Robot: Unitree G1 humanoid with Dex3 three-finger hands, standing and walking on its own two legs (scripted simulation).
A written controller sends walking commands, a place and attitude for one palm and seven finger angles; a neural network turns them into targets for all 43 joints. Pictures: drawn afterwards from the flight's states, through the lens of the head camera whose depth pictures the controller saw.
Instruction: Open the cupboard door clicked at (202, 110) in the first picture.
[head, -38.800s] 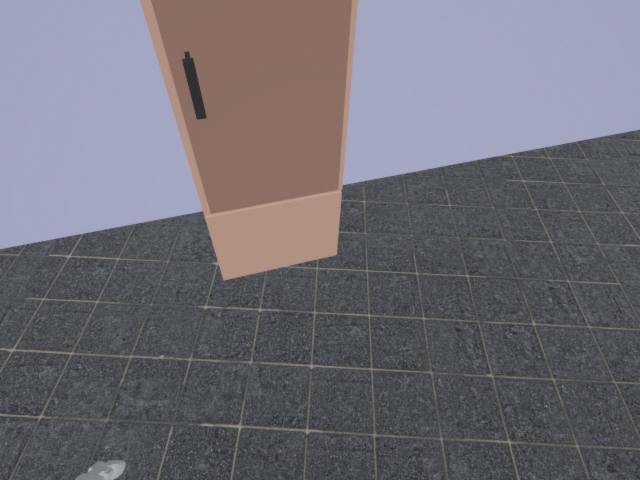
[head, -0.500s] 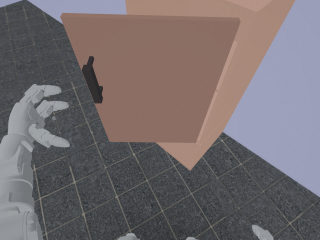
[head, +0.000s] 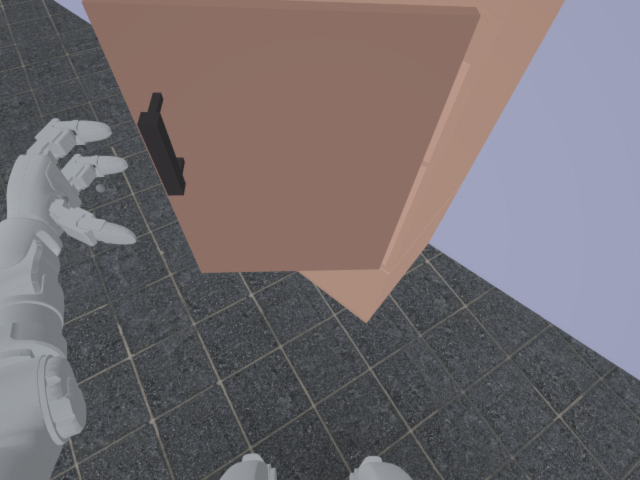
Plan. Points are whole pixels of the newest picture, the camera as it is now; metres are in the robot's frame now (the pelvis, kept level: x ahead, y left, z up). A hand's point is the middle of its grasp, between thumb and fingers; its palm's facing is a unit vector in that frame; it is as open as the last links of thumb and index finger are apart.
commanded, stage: move the hooked fingers beside the handle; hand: left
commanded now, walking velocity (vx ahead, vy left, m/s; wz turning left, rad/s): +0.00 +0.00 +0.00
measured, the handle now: (166, 146) +0.53 +0.20 +0.08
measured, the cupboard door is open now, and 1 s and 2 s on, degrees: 42 42 42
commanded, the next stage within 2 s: slide the fingers in behind the handle in 1.14 s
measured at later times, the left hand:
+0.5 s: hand (111, 155) +0.50 +0.26 +0.09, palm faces +0.03 -1.00 -0.02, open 14.0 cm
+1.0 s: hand (110, 167) +0.48 +0.26 +0.08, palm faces +0.02 -1.00 -0.01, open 14.0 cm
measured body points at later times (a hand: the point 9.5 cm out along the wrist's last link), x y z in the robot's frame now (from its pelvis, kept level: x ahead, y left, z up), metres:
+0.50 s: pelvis +0.01 +0.00 -0.01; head +0.13 +0.02 +0.42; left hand +0.49 +0.31 +0.09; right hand -0.01 -0.28 -0.11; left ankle +0.01 +0.09 -0.70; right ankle +0.00 -0.12 -0.70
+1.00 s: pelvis +0.01 +0.01 -0.01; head +0.12 +0.03 +0.43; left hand +0.47 +0.31 +0.09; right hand +0.05 -0.27 -0.11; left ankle +0.01 +0.09 -0.70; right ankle +0.00 -0.12 -0.70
